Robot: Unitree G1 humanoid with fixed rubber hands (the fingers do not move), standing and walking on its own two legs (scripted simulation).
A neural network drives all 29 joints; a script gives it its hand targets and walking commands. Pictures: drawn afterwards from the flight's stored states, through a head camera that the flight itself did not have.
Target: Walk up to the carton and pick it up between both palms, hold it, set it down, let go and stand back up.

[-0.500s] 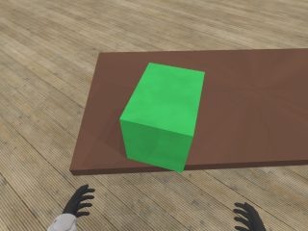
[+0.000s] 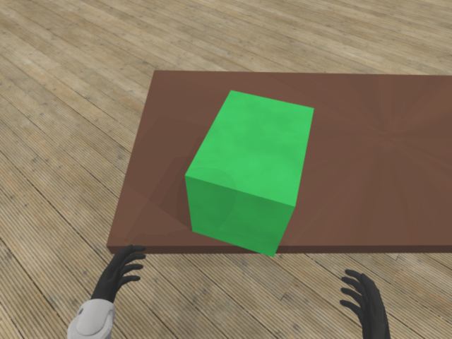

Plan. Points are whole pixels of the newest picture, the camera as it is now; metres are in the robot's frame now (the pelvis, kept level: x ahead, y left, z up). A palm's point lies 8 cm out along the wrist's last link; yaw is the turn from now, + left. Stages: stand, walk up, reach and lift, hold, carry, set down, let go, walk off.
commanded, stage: reach and lift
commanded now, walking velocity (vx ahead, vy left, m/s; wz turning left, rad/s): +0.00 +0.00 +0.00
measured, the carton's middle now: (251, 171) +0.45 -0.02 +0.00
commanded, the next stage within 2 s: none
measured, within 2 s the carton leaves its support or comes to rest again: neither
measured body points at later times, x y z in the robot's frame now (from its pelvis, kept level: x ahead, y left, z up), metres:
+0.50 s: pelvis +0.01 +0.00 +0.00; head +0.03 +0.02 +0.45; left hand +0.22 +0.23 +0.00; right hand +0.22 -0.18 +0.00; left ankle +0.04 +0.13 -0.74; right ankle +0.01 -0.13 -0.74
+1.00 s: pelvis +0.03 +0.00 +0.00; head +0.06 +0.00 +0.45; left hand +0.30 +0.20 +0.04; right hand +0.29 -0.19 +0.04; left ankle +0.04 +0.13 -0.74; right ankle +0.01 -0.13 -0.74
